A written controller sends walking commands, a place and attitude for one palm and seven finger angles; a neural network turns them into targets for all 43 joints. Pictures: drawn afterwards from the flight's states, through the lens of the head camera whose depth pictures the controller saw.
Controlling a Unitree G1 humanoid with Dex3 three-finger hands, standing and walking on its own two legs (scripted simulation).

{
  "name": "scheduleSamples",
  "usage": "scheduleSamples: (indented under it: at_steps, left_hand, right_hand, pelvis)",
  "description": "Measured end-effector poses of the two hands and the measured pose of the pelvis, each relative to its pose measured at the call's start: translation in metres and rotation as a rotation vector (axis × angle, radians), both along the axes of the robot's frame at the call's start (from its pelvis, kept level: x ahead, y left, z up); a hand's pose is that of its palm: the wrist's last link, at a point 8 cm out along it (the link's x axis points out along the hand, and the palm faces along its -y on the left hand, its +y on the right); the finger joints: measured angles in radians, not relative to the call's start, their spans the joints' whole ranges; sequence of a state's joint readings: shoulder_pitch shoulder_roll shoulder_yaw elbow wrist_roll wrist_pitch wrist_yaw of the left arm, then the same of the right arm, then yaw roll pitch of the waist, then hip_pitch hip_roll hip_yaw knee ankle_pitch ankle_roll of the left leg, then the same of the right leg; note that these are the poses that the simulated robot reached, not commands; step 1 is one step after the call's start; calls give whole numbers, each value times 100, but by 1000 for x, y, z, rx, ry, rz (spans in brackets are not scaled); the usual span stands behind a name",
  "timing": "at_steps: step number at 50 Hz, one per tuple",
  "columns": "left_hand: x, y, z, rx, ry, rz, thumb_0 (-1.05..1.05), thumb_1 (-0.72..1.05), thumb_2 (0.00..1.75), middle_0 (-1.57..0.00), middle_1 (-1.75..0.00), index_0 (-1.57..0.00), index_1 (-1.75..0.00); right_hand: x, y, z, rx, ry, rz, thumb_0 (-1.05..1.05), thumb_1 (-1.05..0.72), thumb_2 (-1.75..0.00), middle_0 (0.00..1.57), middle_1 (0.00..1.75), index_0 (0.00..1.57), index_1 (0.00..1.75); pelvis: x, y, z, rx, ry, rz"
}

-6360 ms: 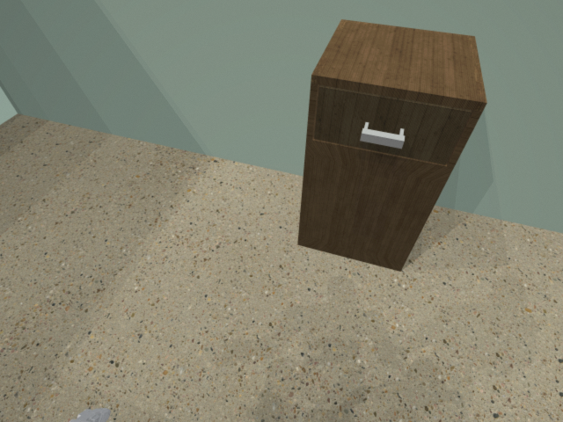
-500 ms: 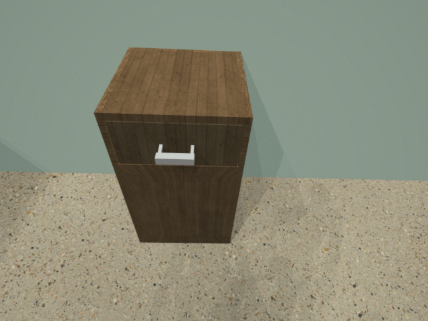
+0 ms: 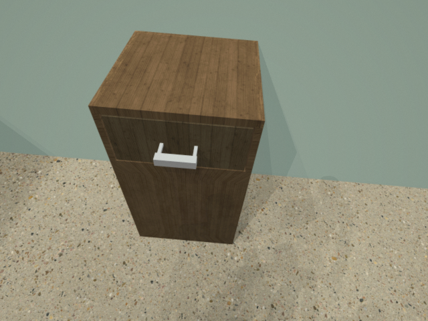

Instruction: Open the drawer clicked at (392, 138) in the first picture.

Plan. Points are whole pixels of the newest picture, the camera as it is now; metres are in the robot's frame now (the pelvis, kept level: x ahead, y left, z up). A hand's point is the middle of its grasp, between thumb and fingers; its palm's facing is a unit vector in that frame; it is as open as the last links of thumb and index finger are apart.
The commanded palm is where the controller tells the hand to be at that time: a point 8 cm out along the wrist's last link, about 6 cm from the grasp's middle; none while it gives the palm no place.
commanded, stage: shuffle to correct the standing spot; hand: left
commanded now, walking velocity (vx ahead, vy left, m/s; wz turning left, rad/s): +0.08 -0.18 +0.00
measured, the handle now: (176, 154) +0.55 +0.14 -0.08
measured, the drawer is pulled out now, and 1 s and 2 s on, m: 0.00 0.00 0.00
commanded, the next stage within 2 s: come to a stop and stand still in 0.12 s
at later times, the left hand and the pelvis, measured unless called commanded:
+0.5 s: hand (166, 307) +0.18 +0.11 -0.16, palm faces +0.01 -0.97 -0.26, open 7.3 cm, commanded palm none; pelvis +0.08 -0.08 +0.00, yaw +0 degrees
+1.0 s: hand out of the picture +0.06 +0.15 -0.16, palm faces +0.02 -0.98 -0.17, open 7.4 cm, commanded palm none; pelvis +0.06 -0.03 +0.02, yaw -1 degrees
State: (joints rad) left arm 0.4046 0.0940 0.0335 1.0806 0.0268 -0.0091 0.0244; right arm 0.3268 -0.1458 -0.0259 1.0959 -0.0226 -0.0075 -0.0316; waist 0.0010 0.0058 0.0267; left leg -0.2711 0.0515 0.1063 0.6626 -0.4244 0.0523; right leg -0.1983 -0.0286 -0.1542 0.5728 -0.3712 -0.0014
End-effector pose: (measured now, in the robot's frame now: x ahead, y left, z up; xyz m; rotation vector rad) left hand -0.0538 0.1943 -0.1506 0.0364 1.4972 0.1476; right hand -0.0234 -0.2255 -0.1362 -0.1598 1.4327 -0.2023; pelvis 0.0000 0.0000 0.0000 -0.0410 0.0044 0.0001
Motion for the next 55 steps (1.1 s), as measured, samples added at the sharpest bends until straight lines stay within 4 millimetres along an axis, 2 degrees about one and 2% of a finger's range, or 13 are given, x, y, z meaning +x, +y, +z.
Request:
scheduleSamples:
  at_steps: [3,6,12,18,21,24,30,33,36,42,48,51,55]
  left_hand:
    - [11,-4,-6,-29,49,-32,0,90,90,-20,-30,-20,-30]
    - [41,-5,0,-32,39,-69,0,91,90,-20,-30,-20,-30]
    - [118,0,14,34,-63,-103,2,93,89,-20,-30,-20,-30]
    - [192,-10,17,136,-205,-133,2,93,90,-19,-29,-20,-30]
    - [212,-23,21,166,-260,-126,1,92,90,-19,-29,-20,-30]
    - [222,-34,25,162,-286,-126,0,91,90,-19,-29,-20,-30]
    - [223,-41,27,128,-329,-112,0,90,89,-20,-30,-20,-30]
    - [215,-32,22,111,-342,-99,0,90,89,-20,-30,-21,-30]
    - [202,-16,10,93,-334,-83,0,90,89,-20,-30,-21,-30]
    - [160,5,17,72,-230,-57,0,90,89,-20,-30,-20,-30]
    - [115,8,21,62,-81,-61,0,91,90,-19,-29,-20,-30]
    - [105,3,21,59,-24,-67,0,91,90,-19,-29,-20,-30]
    - [104,-10,19,70,-18,-73,0,91,90,-19,-29,-20,-30]
  right_hand:
    - [32,-4,3,-30,-91,-7,0,-91,-90,20,30,19,30]
    - [47,-6,11,-38,-124,-23,0,-91,-90,20,30,19,30]
    - [47,-19,16,-12,-41,-46,0,-91,-90,20,30,20,30]
    - [42,-55,-7,34,85,-83,0,-90,-90,20,30,20,30]
    - [52,-77,-17,29,107,-86,0,-90,-90,20,30,20,30]
    - [73,-91,-16,14,73,-71,0,-91,-90,20,30,20,30]
    - [121,-97,-3,-6,-60,6,0,-91,-90,20,30,19,29]
    - [139,-89,5,-20,-139,42,0,-91,-90,20,30,19,29]
    - [144,-75,10,-42,-214,58,0,-91,-90,20,30,19,29]
    - [119,-40,24,-25,-174,60,0,-91,-90,20,30,19,29]
    - [91,-28,25,-15,-100,12,0,-93,-90,20,30,20,30]
    - [73,-26,20,-2,-47,-15,0,-92,-90,20,30,20,30]
    - [48,-29,8,26,28,-47,0,-91,-90,20,30,20,30]
  pelvis:
    - [14,-1,-2,17,-6,-31]
    - [27,-7,6,17,-8,-43]
    - [53,-30,15,13,2,-46]
    - [82,-67,-1,44,-10,-24]
    - [86,-75,-5,36,-23,-9]
    - [82,-76,-2,42,-29,-3]
    - [66,-71,4,48,-22,13]
    - [58,-62,3,44,-21,12]
    - [53,-50,-3,25,-19,4]
    - [53,-34,14,18,-16,-1]
    - [62,-29,22,25,-7,-18]
    - [62,-32,21,33,-4,-21]
    - [60,-40,16,56,-2,-27]
